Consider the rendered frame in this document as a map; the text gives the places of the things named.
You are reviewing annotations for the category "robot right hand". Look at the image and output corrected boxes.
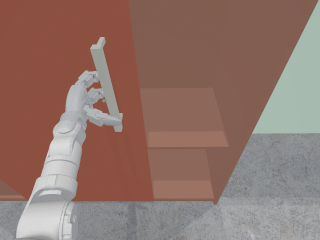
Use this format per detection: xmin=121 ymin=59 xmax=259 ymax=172
xmin=246 ymin=227 xmax=267 ymax=240

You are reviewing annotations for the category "wardrobe door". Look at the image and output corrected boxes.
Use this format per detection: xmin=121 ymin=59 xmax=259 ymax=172
xmin=0 ymin=0 xmax=154 ymax=202
xmin=0 ymin=180 xmax=20 ymax=195

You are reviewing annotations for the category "robot left hand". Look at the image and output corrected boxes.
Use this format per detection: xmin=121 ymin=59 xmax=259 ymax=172
xmin=65 ymin=70 xmax=122 ymax=127

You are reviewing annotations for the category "handle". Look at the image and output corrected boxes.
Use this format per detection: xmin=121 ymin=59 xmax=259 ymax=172
xmin=90 ymin=37 xmax=123 ymax=132

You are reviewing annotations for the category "left robot upper arm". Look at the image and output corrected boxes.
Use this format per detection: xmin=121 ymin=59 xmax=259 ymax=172
xmin=11 ymin=200 xmax=78 ymax=240

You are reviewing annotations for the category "left robot forearm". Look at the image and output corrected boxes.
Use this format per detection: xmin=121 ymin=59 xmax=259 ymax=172
xmin=16 ymin=111 xmax=87 ymax=239

